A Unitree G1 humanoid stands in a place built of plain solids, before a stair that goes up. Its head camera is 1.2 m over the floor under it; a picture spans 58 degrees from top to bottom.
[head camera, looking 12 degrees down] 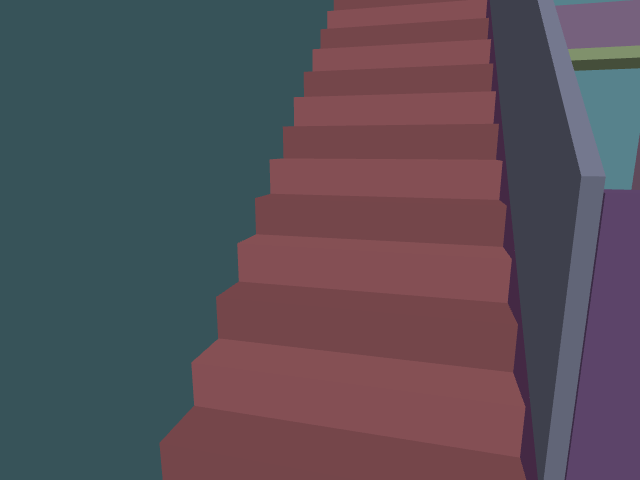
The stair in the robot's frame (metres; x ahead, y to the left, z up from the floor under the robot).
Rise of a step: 0.19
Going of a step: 0.23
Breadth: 1.21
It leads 14 degrees to the right of straight ahead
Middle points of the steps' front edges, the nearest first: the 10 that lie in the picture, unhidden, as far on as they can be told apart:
1.41 -0.08 0.38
1.63 -0.14 0.57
1.85 -0.19 0.76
2.07 -0.25 0.95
2.30 -0.31 1.14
2.52 -0.36 1.33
2.74 -0.42 1.52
2.96 -0.48 1.71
3.19 -0.53 1.90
3.41 -0.59 2.09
